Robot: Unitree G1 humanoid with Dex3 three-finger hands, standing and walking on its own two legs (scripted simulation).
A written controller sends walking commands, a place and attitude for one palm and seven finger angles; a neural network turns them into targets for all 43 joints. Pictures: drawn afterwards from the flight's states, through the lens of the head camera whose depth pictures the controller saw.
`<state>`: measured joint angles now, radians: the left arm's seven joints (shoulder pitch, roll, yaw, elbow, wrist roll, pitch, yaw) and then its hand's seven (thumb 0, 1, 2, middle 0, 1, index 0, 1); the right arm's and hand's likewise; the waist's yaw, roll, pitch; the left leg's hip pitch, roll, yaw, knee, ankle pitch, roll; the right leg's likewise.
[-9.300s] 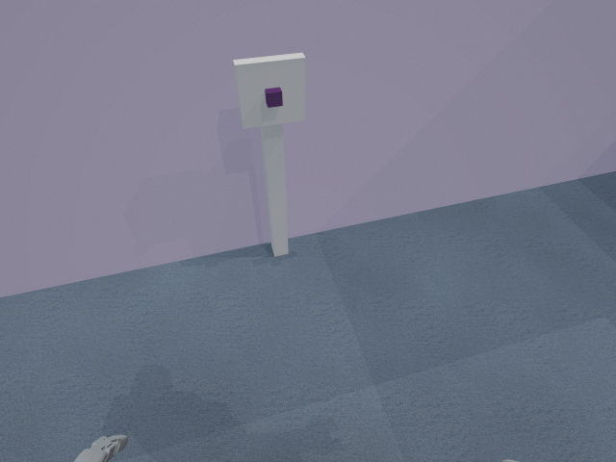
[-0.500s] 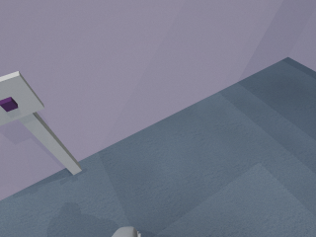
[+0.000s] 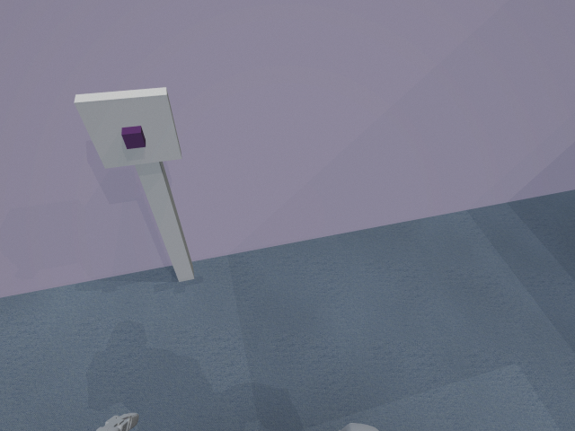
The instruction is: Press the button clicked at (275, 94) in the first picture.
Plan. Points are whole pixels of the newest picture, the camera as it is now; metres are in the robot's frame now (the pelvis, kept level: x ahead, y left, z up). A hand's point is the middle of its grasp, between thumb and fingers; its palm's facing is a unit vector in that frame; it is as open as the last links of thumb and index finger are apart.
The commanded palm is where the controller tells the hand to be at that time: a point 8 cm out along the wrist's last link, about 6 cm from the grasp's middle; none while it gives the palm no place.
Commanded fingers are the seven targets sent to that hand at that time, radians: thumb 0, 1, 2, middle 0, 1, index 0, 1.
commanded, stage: turn to face it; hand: left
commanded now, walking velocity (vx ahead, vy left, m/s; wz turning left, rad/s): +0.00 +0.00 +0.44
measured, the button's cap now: (134, 136) +0.69 +0.38 -0.04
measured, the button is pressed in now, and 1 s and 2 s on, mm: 0 0 0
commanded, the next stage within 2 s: take the last steps up to it in 0.32 s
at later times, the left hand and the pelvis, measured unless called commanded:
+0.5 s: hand out of the picture -0.02 +0.16 -0.16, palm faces +0.26 -0.93 -0.25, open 7.4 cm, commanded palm none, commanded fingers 0.00 0.90 0.90 -0.20 -0.30 -0.20 -0.30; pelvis -0.02 -0.04 +0.00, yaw +13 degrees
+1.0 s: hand out of the picture +0.06 +0.22 -0.18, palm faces +0.27 -0.95 -0.16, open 7.4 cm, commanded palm none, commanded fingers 0.00 0.90 0.90 -0.20 -0.30 -0.20 -0.30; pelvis +0.06 +0.03 +0.00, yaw +15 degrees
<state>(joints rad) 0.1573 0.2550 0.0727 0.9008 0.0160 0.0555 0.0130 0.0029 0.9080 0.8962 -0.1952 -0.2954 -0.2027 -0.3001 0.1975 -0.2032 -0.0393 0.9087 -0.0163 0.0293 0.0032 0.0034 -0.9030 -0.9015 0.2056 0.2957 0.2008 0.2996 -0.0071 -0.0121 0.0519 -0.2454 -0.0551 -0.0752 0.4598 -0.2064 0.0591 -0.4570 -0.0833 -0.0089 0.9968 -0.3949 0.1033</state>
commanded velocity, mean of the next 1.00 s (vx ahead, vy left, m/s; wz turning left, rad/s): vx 0.18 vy -0.01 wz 0.13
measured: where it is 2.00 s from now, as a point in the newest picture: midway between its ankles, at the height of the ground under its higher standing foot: (268, 424)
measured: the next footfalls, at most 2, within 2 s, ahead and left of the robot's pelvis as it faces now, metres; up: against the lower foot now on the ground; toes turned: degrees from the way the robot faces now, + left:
right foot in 0.20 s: +0.04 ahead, -0.15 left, +0.00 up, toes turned +4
left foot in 0.62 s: -0.05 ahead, +0.10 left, +0.00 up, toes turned +18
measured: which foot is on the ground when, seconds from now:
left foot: down 0.00-0.20, up 0.22-0.60, down 0.62-1.00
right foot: up 0.00-0.18, down 0.20-0.62, up 0.64-1.00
